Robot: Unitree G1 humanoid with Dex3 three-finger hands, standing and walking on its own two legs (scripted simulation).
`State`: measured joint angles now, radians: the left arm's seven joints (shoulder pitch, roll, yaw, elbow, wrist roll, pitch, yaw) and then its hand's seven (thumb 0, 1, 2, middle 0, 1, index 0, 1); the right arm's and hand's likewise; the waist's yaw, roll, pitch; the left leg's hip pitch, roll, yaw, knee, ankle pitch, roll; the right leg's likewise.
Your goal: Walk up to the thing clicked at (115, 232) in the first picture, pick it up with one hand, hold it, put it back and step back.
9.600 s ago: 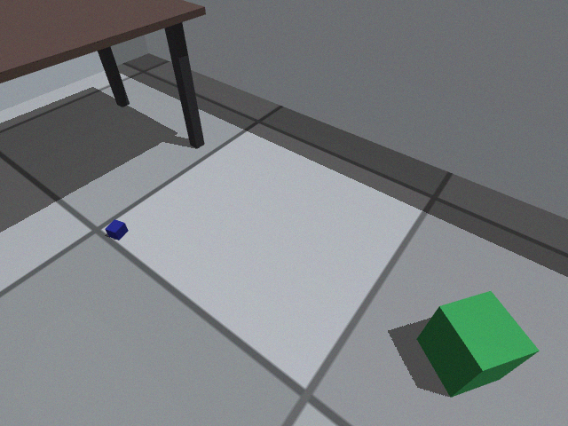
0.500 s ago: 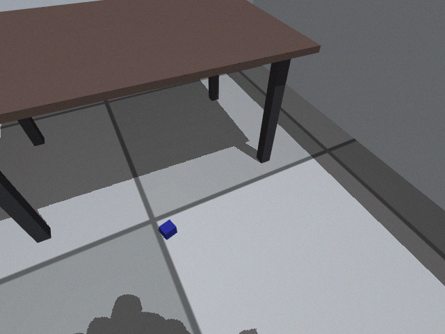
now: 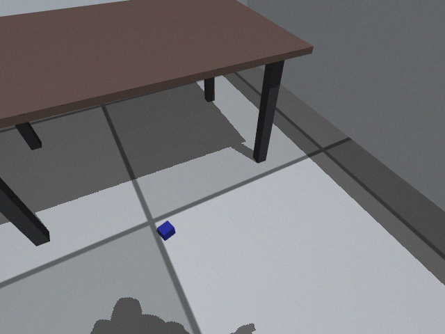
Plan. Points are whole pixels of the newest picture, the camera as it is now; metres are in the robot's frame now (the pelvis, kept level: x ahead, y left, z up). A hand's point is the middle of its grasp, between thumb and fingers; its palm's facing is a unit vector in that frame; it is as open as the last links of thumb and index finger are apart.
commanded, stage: stand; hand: left
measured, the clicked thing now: (166, 230) +0.74 +0.31 -0.75
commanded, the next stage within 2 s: walk up in 0.74 s
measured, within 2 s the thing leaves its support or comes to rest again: neither
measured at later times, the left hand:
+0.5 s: hand out of the picture +0.06 +0.25 -0.15, palm faces -0.04 -0.94 -0.34, open 7.4 cm
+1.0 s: hand out of the picture +0.05 +0.30 -0.16, palm faces +0.03 -0.93 -0.36, open 7.4 cm
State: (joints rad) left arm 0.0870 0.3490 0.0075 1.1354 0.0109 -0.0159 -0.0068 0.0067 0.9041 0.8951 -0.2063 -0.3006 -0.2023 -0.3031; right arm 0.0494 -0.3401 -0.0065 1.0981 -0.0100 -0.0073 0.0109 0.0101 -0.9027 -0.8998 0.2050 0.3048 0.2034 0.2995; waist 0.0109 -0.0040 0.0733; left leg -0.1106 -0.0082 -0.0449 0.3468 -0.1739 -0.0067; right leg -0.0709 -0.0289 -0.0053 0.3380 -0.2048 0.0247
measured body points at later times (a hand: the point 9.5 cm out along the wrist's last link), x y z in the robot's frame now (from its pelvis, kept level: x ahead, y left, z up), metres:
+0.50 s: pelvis -0.01 -0.01 +0.00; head -0.01 -0.01 +0.45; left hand +0.06 +0.30 -0.13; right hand +0.04 -0.31 -0.14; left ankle +0.01 +0.12 -0.75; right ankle -0.01 -0.13 -0.75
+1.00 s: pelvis +0.04 +0.02 -0.01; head +0.04 +0.03 +0.44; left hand +0.05 +0.35 -0.14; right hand +0.11 -0.31 -0.12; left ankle +0.10 +0.15 -0.74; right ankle -0.01 -0.13 -0.75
